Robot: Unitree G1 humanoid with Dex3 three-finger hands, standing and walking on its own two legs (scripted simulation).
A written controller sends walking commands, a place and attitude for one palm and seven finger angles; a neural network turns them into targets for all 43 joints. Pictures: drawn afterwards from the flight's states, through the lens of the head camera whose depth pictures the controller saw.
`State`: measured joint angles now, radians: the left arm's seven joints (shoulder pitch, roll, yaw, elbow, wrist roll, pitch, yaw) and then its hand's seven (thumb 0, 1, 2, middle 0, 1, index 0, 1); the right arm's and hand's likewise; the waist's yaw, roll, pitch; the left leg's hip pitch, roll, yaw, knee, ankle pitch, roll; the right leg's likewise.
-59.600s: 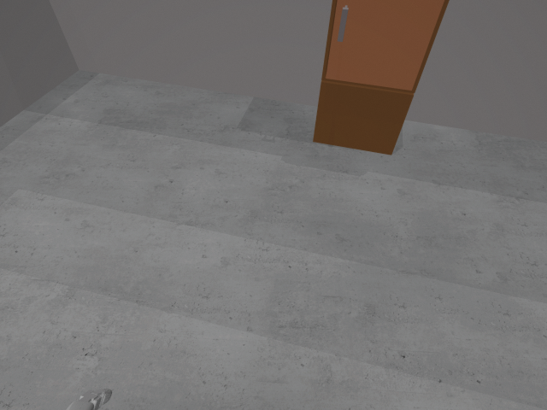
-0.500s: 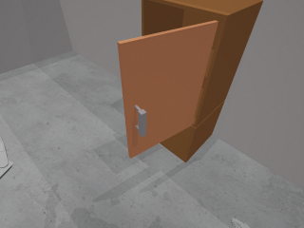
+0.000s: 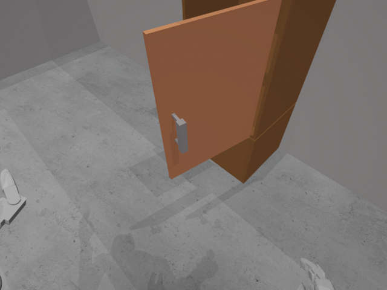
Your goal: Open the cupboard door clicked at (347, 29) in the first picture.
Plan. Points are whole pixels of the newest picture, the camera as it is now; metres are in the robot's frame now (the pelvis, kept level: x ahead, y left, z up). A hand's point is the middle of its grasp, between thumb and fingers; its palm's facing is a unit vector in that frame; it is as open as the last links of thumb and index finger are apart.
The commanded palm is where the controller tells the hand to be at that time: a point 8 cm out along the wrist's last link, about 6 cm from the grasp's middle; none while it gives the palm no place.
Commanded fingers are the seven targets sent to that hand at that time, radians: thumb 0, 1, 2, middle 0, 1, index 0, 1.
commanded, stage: let the arm hang, fingers relaxed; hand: left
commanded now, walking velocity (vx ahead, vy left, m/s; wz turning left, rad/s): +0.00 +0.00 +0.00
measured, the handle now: (179, 133) +0.58 +0.09 -0.07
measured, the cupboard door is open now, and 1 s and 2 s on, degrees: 77 77 77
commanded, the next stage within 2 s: look to check the result in 1.12 s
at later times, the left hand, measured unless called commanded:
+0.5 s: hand out of the picture -0.06 +0.21 -0.17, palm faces +0.07 -0.98 -0.21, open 7.1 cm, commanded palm none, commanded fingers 0.00 0.90 0.90 -0.20 -0.30 -0.20 -0.30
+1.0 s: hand out of the picture -0.05 +0.19 -0.17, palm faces +0.05 -0.99 -0.16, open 7.4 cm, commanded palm none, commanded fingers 0.00 0.90 0.90 -0.20 -0.30 -0.20 -0.30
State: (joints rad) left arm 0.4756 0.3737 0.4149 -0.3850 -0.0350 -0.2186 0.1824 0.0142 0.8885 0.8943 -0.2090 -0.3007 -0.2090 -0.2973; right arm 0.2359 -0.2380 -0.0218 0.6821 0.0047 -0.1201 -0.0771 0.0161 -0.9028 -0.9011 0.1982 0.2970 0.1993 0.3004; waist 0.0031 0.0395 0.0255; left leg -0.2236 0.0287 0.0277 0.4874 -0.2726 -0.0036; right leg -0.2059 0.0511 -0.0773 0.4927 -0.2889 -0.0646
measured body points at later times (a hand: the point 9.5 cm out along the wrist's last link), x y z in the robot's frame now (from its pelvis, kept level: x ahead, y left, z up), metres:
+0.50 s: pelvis -0.04 +0.02 +0.00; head -0.03 +0.03 +0.45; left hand -0.06 +0.26 -0.15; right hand -0.01 -0.22 -0.15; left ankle +0.00 +0.13 -0.74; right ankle -0.02 -0.07 -0.74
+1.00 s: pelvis -0.04 +0.04 +0.00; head -0.04 +0.04 +0.45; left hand -0.05 +0.25 -0.16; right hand -0.08 -0.16 -0.16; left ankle +0.00 +0.13 -0.74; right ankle -0.02 -0.07 -0.74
